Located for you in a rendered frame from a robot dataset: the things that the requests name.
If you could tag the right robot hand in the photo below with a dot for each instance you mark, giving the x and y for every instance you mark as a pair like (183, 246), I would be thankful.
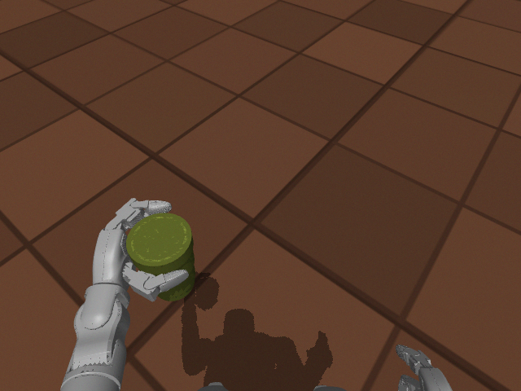
(430, 378)

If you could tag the cup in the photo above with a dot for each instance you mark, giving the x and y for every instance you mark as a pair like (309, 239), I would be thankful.
(162, 243)

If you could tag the left robot arm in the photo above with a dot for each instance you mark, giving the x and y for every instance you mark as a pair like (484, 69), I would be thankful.
(101, 324)

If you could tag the left robot hand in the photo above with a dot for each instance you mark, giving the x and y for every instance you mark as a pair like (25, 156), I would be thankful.
(112, 263)

